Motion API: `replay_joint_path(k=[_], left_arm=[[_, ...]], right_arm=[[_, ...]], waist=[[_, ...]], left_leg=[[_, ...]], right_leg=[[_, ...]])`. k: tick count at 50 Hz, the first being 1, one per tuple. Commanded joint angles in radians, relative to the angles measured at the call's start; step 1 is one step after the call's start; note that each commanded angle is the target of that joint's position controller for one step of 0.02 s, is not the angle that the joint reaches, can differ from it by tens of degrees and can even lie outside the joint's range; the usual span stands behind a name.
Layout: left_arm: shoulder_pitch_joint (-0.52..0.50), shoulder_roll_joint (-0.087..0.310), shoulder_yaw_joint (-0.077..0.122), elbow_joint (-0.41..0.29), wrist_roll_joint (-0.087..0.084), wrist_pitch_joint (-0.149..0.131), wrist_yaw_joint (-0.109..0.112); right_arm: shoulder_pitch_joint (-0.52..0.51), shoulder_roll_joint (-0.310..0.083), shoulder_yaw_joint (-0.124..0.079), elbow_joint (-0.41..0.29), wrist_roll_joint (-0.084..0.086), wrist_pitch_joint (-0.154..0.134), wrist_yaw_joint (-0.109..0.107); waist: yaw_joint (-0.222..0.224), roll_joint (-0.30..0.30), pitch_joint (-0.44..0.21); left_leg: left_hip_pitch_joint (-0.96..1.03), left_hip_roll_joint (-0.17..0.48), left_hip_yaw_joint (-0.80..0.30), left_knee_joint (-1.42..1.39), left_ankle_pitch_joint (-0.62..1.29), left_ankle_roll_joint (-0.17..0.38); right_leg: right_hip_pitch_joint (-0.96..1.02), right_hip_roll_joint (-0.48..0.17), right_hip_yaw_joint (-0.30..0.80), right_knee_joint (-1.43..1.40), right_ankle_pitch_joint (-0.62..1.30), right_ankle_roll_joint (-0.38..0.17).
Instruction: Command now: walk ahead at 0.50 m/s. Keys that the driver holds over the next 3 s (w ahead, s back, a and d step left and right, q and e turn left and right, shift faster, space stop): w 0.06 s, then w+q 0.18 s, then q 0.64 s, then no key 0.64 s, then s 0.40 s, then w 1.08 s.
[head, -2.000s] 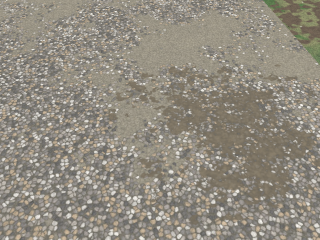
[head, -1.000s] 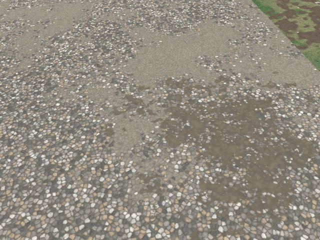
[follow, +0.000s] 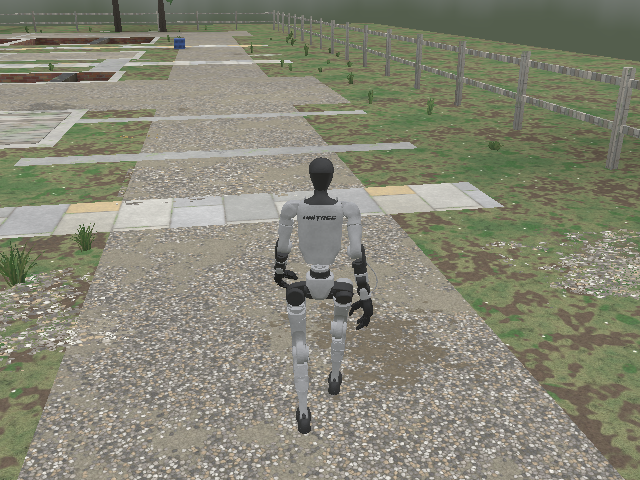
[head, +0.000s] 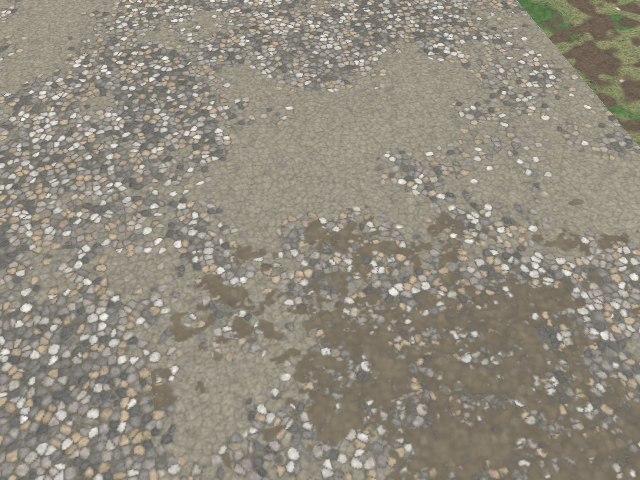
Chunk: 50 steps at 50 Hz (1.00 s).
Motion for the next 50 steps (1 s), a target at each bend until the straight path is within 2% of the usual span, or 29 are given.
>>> replay_joint_path(k=[1,2,3,4,5,6,7,8,11,12,14,16,18,20,23,24,25,26,27,28,29,30,31,32,35,40,42,44,50], left_arm=[[0.510,0.244,0.081,0.088,0.039,-0.021,0.032],[0.512,0.273,0.094,0.093,0.018,-0.005,0.020],[0.400,0.227,0.083,0.077,-0.007,0.003,0.011],[0.307,0.164,0.066,0.061,-0.013,-0.003,0.008],[0.265,0.114,0.052,0.061,-0.006,-0.011,0.008],[0.270,0.081,0.041,0.077,-0.006,-0.021,0.014],[0.282,0.063,0.034,0.091,-0.006,-0.029,0.020],[0.313,0.067,0.033,0.103,-0.007,-0.038,0.022],[0.363,0.111,0.040,0.118,-0.009,-0.055,0.025],[0.377,0.114,0.040,0.119,-0.008,-0.056,0.026],[0.383,0.106,0.033,0.114,-0.009,-0.057,0.031],[0.380,0.108,0.027,0.111,-0.015,-0.053,0.037],[0.419,0.122,0.027,0.119,-0.018,-0.048,0.048],[0.441,0.136,0.031,0.126,-0.016,-0.038,0.059],[0.410,0.165,0.045,0.112,-0.015,-0.019,0.077],[0.398,0.172,0.050,0.103,-0.015,-0.011,0.078],[0.383,0.185,0.056,0.092,-0.021,-0.005,0.072],[0.439,0.124,0.046,0.050,-0.020,-0.002,0.065],[0.503,0.102,0.041,0.019,-0.039,0.013,0.060],[0.446,0.129,0.043,0.018,-0.012,0.025,0.056],[0.365,0.126,0.043,-0.006,-0.009,0.027,0.052],[0.325,0.127,0.047,-0.012,-0.003,0.030,0.053],[0.321,0.134,0.051,-0.021,0.011,0.045,0.056],[0.342,0.126,0.050,-0.017,0.017,0.064,0.057],[0.345,0.108,0.046,-0.029,0.008,0.090,0.055],[0.226,0.143,0.053,-0.087,0.007,0.111,0.057],[0.189,0.150,0.054,-0.107,0.003,0.114,0.058],[0.170,0.153,0.052,-0.121,-0.001,0.111,0.061],[0.205,0.147,0.039,-0.129,-0.017,0.096,0.064]], right_arm=[[0.009,-0.097,-0.010,-0.076,0.031,-0.007,0.003],[0.096,-0.077,-0.018,-0.071,0.053,-0.006,0.011],[0.005,-0.144,-0.036,-0.084,0.026,0.002,0.006],[-0.075,-0.123,-0.033,-0.108,0.020,-0.002,0.010],[-0.099,-0.098,-0.032,-0.109,0.019,0.001,0.012],[-0.105,-0.090,-0.036,-0.112,0.002,0.014,0.016],[-0.072,-0.065,-0.033,-0.099,-0.007,0.030,0.023],[-0.066,-0.057,-0.034,-0.099,-0.011,0.042,0.028],[-0.150,-0.061,-0.039,-0.136,-0.010,0.065,0.041],[-0.195,-0.065,-0.039,-0.153,-0.008,0.068,0.044],[-0.271,-0.067,-0.037,-0.187,-0.004,0.066,0.045],[-0.330,-0.046,-0.026,-0.211,0.001,0.059,0.046],[-0.389,-0.034,-0.016,-0.232,0.001,0.057,0.047],[-0.390,-0.046,-0.017,-0.242,-0.005,0.057,0.045],[-0.267,-0.094,-0.036,-0.222,-0.019,0.050,0.040],[-0.191,-0.116,-0.047,-0.203,-0.023,0.041,0.037],[-0.114,-0.150,-0.062,-0.187,-0.031,0.028,0.031],[-0.102,-0.262,-0.089,-0.199,-0.029,0.021,0.024],[-0.103,-0.316,-0.108,-0.222,0.006,0.040,0.020],[-0.146,-0.289,-0.105,-0.248,0.030,0.064,0.015],[-0.226,-0.230,-0.090,-0.265,0.029,0.076,0.009],[-0.268,-0.183,-0.076,-0.266,0.024,0.084,0.005],[-0.273,-0.164,-0.071,-0.267,0.026,0.088,0.001],[-0.278,-0.155,-0.068,-0.270,0.020,0.089,0.000],[-0.273,-0.202,-0.081,-0.284,0.007,0.078,0.008],[-0.250,-0.232,-0.092,-0.305,0.010,0.099,0.006],[-0.238,-0.239,-0.096,-0.312,0.009,0.108,0.005],[-0.227,-0.244,-0.099,-0.317,0.005,0.113,0.005],[-0.239,-0.226,-0.091,-0.326,-0.010,0.117,0.010]], waist=[[0.231,-0.054,-0.300],[0.182,-0.214,-0.407],[0.147,-0.052,-0.271],[0.125,-0.017,-0.140],[0.092,0.016,-0.062],[0.065,0.000,-0.031],[0.044,-0.017,-0.025],[0.038,-0.028,-0.024],[0.031,-0.040,0.004],[0.038,-0.041,0.015],[0.040,-0.037,0.041],[0.046,-0.056,0.035],[0.076,-0.073,0.016],[0.080,-0.089,-0.008],[0.027,-0.114,-0.073],[-0.003,-0.098,-0.115],[-0.054,-0.039,-0.159],[-0.010,0.146,-0.254],[0.015,0.219,-0.405],[0.011,0.054,-0.367],[0.021,0.027,-0.228],[0.050,-0.018,-0.126],[0.067,0.000,-0.099],[0.080,0.018,-0.106],[0.090,0.035,-0.151],[0.049,0.096,-0.144],[0.034,0.109,-0.128],[0.025,0.115,-0.119],[0.025,0.129,-0.132]], left_leg=[[-0.393,0.149,0.006,0.701,0.640,0.047],[-0.654,-0.030,-0.029,1.022,-0.075,0.024],[-0.747,0.046,-0.126,1.055,-0.004,0.040],[-0.760,0.083,-0.130,1.011,0.075,0.040],[-0.721,0.117,-0.129,0.944,0.121,0.040],[-0.678,0.137,-0.135,0.890,0.142,0.034],[-0.632,0.143,-0.132,0.862,0.155,0.026],[-0.620,0.140,-0.126,0.850,0.165,0.021],[-0.710,0.154,-0.111,0.802,0.249,0.009],[-0.749,0.159,-0.106,0.774,0.288,0.005],[-0.766,0.147,-0.073,0.668,0.352,-0.007],[-0.697,0.122,-0.011,0.502,0.417,-0.011],[-0.651,0.094,0.042,0.387,0.468,-0.004],[-0.625,0.070,0.066,0.332,0.447,0.011],[-0.508,0.013,0.078,0.287,0.319,0.064],[-0.431,-0.005,0.065,0.225,0.330,0.087],[-0.313,0.017,0.017,0.099,0.509,0.119],[-0.077,0.278,-0.251,0.212,1.110,0.201],[0.096,0.478,-0.608,0.158,1.326,0.413],[-0.008,0.443,-0.544,0.092,1.079,0.398],[-0.150,0.397,-0.481,0.036,0.879,0.362],[-0.267,0.336,-0.423,-0.007,0.778,0.304],[-0.337,0.290,-0.376,-0.026,0.728,0.266],[-0.376,0.256,-0.348,-0.037,0.697,0.240],[-0.385,0.212,-0.331,-0.035,0.672,0.205],[-0.354,0.184,-0.419,-0.079,0.281,0.153],[-0.339,0.183,-0.469,-0.096,0.155,0.148],[-0.323,0.188,-0.510,-0.099,0.116,0.151],[-0.343,0.191,-0.522,-0.072,0.206,0.160]], right_leg=[[0.680,-0.255,0.335,-0.063,-0.099,-0.131],[0.823,-0.449,0.784,-0.195,-0.103,-0.260],[0.706,-0.393,0.683,-0.224,-0.168,-0.222],[0.552,-0.364,0.539,-0.263,-0.149,-0.188],[0.427,-0.320,0.434,-0.306,-0.083,-0.142],[0.350,-0.282,0.353,-0.326,-0.029,-0.104],[0.303,-0.256,0.287,-0.343,-0.004,-0.078],[0.288,-0.248,0.253,-0.352,0.038,-0.070],[0.297,-0.235,0.153,-0.384,0.106,-0.053],[0.308,-0.230,0.125,-0.391,0.124,-0.046],[0.311,-0.210,0.040,-0.359,0.380,-0.029],[0.301,-0.178,-0.048,-0.311,0.553,-0.003],[0.348,-0.179,-0.083,-0.270,0.616,0.006],[0.419,-0.199,-0.097,-0.202,0.678,0.009],[0.472,-0.230,-0.104,0.017,0.832,0.010],[0.467,-0.230,-0.103,0.164,0.772,0.016],[0.407,-0.195,-0.119,0.388,0.568,0.049],[0.164,-0.095,-0.127,0.703,-0.164,0.089],[-0.067,0.062,0.021,0.961,-0.587,0.120],[-0.107,-0.011,0.120,0.963,-0.497,0.123],[-0.138,-0.034,0.122,0.918,-0.421,0.127],[-0.132,-0.061,0.128,0.828,-0.374,0.132],[-0.097,-0.075,0.133,0.759,-0.342,0.137],[-0.054,-0.071,0.129,0.723,-0.318,0.141],[-0.035,-0.053,0.130,0.652,-0.272,0.152],[-0.108,-0.050,0.159,0.532,-0.235,0.175],[-0.125,-0.042,0.169,0.484,-0.242,0.179],[-0.125,-0.031,0.176,0.439,-0.258,0.174],[0.035,0.007,0.147,0.282,-0.327,0.127]])
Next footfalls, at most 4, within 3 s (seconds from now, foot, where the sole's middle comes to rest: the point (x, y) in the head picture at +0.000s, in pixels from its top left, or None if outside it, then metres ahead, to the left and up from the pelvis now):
0.50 left None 0.40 0.09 -0.76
1.12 right None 0.41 -0.09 -0.76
1.44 left None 0.28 0.08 -0.76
1.92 right None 0.35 -0.14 -0.76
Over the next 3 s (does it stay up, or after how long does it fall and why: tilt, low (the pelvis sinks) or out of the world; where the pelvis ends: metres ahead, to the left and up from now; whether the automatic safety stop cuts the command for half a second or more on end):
stays up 0.53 0.00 0.02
